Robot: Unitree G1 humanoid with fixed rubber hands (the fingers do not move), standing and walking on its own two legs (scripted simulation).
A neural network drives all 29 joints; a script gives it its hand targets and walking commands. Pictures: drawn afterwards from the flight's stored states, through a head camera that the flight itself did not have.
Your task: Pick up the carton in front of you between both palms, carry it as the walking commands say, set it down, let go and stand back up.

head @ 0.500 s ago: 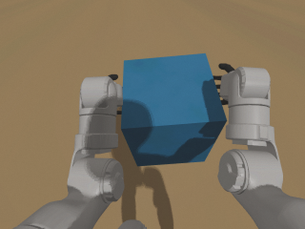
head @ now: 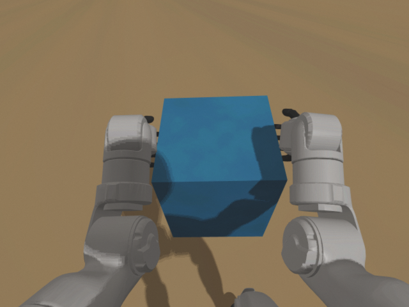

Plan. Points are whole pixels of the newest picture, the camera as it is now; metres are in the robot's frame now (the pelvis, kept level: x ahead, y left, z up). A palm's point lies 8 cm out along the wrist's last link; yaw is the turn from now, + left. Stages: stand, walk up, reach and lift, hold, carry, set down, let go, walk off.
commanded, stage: carry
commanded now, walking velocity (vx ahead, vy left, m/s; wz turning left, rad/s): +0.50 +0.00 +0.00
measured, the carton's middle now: (216, 171) +0.38 -0.02 +0.02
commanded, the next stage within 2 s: none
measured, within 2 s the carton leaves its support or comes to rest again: neither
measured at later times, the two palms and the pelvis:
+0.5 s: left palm (148, 84) +0.61 +0.14 +0.10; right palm (258, 76) +0.63 -0.15 +0.10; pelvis +0.32 -0.02 +0.00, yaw +3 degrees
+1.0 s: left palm (164, 32) +0.92 +0.11 +0.08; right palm (247, 28) +0.93 -0.17 +0.09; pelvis +0.64 -0.03 -0.02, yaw +0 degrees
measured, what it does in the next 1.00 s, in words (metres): walks ahead: right foot, then left foot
